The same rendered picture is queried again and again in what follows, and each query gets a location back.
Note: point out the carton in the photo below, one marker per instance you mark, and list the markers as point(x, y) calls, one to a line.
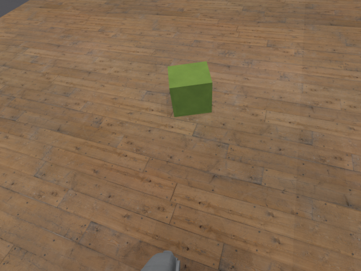
point(190, 88)

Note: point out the robot left thigh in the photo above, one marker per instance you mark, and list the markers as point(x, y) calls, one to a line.
point(162, 262)

